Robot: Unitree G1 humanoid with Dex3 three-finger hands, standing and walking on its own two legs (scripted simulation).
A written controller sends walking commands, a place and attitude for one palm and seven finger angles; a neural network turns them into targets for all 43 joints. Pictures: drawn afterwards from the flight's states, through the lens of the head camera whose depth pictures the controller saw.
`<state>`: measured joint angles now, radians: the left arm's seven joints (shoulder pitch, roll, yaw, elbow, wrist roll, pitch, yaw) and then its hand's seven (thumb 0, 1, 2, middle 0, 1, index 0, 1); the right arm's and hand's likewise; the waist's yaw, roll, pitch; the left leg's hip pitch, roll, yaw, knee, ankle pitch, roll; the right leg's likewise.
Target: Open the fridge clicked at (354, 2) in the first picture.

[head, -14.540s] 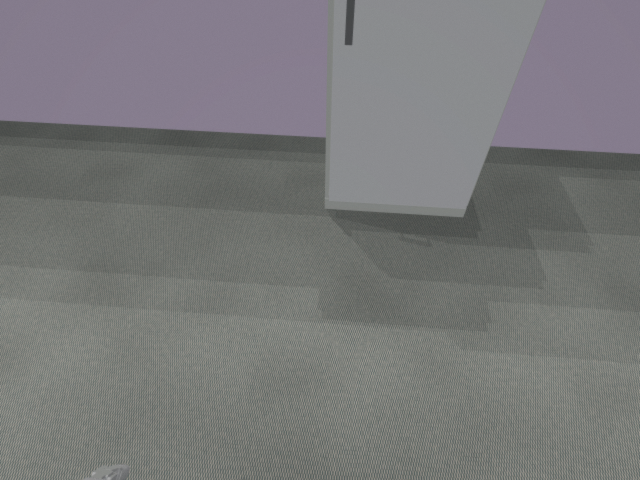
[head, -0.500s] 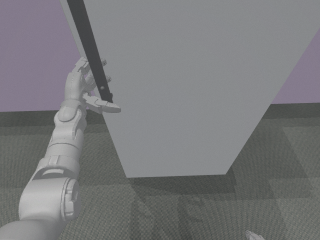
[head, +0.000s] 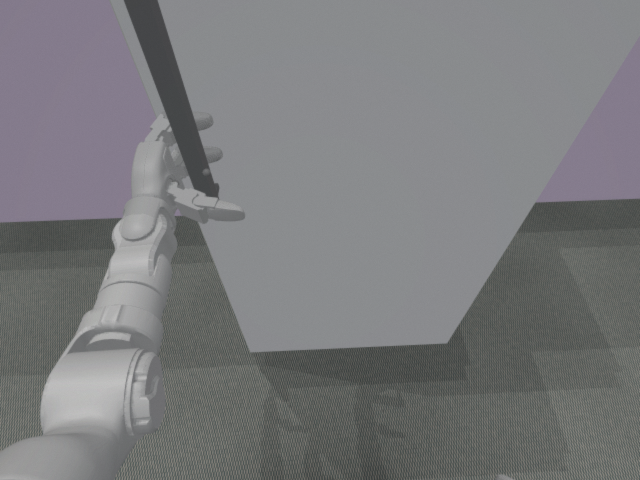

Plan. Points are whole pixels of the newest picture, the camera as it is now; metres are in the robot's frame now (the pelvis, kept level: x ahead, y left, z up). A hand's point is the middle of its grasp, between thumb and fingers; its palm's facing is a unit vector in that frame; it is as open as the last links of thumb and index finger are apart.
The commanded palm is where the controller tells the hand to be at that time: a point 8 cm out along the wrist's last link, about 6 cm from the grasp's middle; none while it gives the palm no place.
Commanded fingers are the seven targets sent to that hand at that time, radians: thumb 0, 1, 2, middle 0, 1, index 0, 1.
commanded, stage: slide the fingers in behind the handle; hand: left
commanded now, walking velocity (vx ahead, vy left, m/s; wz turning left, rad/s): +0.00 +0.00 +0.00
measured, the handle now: (184, 108) +0.51 +0.17 +0.19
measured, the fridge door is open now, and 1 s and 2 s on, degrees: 0 0 0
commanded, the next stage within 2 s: grip the handle and tug to test in 0.44 s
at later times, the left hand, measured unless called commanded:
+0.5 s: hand (207, 173) +0.46 +0.14 +0.14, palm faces +0.04 -1.00 +0.00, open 14.1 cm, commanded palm +0.42 +0.19 +0.13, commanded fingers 0.00 -0.50 0.30 -0.30 -1.20 -0.30 -1.20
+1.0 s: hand (205, 172) +0.46 +0.15 +0.14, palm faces +0.05 -1.00 +0.00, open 9.4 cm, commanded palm +0.43 +0.18 +0.13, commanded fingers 0.00 0.62 0.78 -0.42 -1.36 -0.42 -1.36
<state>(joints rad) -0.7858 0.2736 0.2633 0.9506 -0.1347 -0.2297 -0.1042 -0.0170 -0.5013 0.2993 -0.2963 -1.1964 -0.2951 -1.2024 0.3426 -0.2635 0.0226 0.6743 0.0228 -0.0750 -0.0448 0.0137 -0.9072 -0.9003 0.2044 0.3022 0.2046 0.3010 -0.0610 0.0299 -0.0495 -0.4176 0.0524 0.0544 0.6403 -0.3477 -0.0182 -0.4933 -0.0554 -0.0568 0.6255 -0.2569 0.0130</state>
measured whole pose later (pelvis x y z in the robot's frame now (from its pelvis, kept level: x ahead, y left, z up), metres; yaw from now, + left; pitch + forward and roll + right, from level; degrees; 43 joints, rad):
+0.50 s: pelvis +0.00 +0.00 +0.00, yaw +0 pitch +7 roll +0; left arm -0.76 0.25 0.24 0.92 -0.13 -0.22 -0.08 -0.02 -0.50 0.30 -0.28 -1.20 -0.27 -1.20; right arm 0.34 -0.25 0.02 0.68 0.02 -0.08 -0.03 0.01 -0.91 -0.90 0.20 0.30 0.20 0.30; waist -0.05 0.03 -0.06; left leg -0.41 0.05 0.06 0.64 -0.35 -0.01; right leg -0.49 -0.06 -0.05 0.62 -0.26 0.02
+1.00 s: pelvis +0.01 +0.00 +0.00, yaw +1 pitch +7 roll +0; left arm -0.75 0.24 0.22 0.89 -0.14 -0.20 -0.07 -0.01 0.18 0.59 -0.34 -1.29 -0.33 -1.29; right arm 0.33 -0.25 0.02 0.68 0.02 -0.08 -0.04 0.01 -0.91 -0.90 0.20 0.30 0.20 0.30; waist -0.04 0.04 -0.06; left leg -0.40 0.05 0.04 0.63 -0.36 -0.02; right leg -0.47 -0.06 -0.07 0.62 -0.27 0.02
